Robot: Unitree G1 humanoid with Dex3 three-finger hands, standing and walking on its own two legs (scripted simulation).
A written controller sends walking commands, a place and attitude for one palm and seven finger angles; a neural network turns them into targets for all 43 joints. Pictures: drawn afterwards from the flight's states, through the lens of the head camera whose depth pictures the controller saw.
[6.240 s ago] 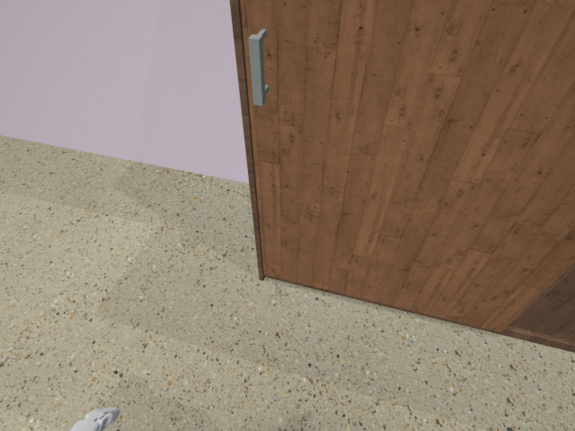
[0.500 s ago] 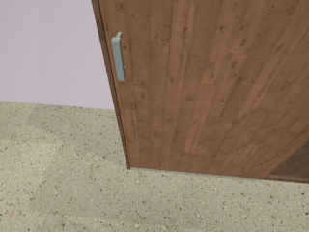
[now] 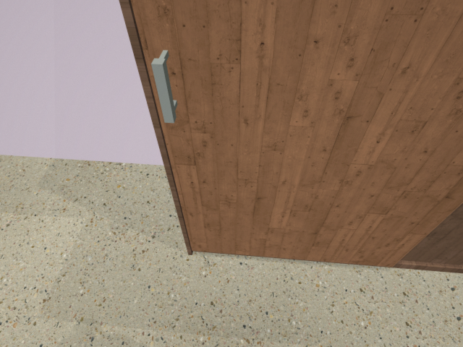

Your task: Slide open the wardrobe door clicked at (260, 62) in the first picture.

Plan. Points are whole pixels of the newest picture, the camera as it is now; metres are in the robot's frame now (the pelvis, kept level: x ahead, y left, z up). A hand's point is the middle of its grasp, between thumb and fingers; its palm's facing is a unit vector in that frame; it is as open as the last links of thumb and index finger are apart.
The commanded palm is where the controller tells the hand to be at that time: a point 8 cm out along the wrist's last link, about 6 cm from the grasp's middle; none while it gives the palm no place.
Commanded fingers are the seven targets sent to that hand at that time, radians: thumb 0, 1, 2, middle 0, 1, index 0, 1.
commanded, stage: look again from close up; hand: left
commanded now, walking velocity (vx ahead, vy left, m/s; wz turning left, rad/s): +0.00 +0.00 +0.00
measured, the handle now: (167, 87) +0.58 +0.18 +0.14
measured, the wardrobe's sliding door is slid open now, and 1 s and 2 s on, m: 0.00 0.00 0.00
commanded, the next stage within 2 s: shuffle to correct the standing spot in 0.46 s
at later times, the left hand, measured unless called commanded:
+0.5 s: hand out of the picture +0.01 +0.17 -0.17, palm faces +0.04 -0.97 -0.22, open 7.4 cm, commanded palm none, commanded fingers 0.00 0.90 0.90 -0.20 -0.30 -0.20 -0.30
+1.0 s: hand out of the picture -0.04 +0.19 -0.19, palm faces +0.11 -0.99 -0.12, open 7.4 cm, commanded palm none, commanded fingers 0.00 0.90 0.90 -0.20 -0.30 -0.20 -0.30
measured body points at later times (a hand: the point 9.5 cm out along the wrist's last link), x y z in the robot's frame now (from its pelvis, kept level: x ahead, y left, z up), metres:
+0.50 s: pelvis +0.00 -0.02 +0.00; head +0.01 -0.02 +0.45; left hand +0.00 +0.22 -0.15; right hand +0.02 -0.25 -0.16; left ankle -0.02 +0.13 -0.74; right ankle -0.01 -0.07 -0.74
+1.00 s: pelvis +0.05 +0.04 -0.01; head +0.06 +0.07 +0.44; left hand -0.04 +0.25 -0.18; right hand +0.06 -0.19 -0.16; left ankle +0.07 +0.14 -0.74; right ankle -0.01 -0.07 -0.73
